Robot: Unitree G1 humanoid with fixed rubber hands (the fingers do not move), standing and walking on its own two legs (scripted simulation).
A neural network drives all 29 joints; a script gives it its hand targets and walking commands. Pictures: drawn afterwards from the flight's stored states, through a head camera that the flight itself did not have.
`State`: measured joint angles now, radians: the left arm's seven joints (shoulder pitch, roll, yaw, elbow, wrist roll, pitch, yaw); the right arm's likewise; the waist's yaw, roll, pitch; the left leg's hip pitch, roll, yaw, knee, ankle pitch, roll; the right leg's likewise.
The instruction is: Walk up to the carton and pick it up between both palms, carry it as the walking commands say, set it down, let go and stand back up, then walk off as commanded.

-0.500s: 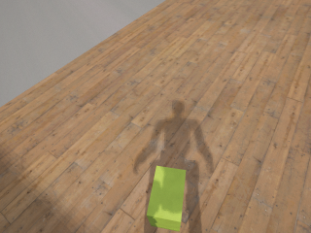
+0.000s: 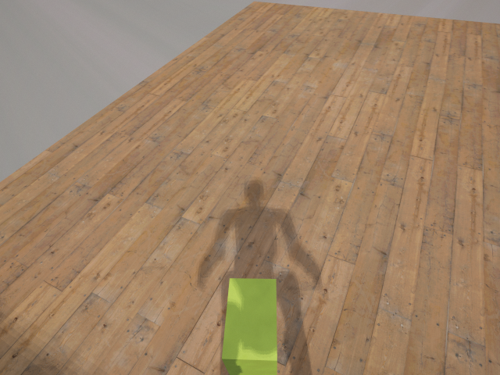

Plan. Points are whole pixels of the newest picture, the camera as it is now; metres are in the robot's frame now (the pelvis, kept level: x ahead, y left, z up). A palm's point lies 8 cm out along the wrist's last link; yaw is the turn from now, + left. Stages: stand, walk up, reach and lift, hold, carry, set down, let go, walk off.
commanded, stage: walk up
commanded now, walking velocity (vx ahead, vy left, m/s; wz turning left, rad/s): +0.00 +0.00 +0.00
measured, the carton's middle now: (253, 329) +0.43 +0.07 -0.64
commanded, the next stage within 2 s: stand in 0.04 s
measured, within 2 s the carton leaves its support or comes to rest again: neither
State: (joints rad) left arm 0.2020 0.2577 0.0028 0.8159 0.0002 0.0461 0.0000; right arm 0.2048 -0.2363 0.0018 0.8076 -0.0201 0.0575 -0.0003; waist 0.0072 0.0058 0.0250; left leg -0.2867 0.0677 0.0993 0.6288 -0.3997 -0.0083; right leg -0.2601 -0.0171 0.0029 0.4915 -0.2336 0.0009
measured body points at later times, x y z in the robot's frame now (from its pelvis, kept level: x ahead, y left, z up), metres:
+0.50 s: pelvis -0.02 +0.02 +0.00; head -0.01 +0.02 +0.45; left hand +0.09 +0.28 -0.12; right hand +0.08 -0.23 -0.13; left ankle -0.03 +0.14 -0.74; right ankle +0.02 -0.11 -0.74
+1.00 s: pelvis -0.02 +0.02 -0.01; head +0.03 +0.02 +0.44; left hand +0.14 +0.27 -0.12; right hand +0.16 -0.22 -0.12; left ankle -0.03 +0.14 -0.74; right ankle +0.02 -0.11 -0.74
